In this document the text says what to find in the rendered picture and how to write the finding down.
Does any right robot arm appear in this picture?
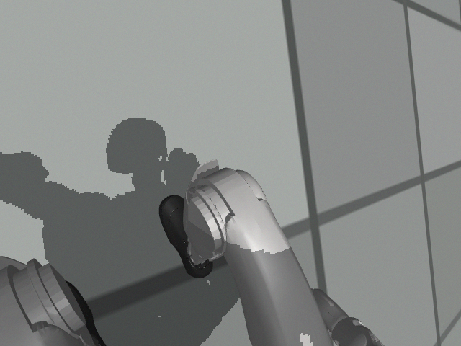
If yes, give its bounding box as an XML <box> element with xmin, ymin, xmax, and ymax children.
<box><xmin>331</xmin><ymin>317</ymin><xmax>384</xmax><ymax>346</ymax></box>

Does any left robot foot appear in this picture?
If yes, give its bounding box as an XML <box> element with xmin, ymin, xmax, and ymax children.
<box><xmin>66</xmin><ymin>281</ymin><xmax>106</xmax><ymax>346</ymax></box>

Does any right robot hand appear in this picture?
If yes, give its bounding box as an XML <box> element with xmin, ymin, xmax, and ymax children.
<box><xmin>311</xmin><ymin>288</ymin><xmax>349</xmax><ymax>339</ymax></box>

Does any right robot foot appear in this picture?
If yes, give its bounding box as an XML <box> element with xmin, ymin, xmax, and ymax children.
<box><xmin>159</xmin><ymin>195</ymin><xmax>213</xmax><ymax>278</ymax></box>

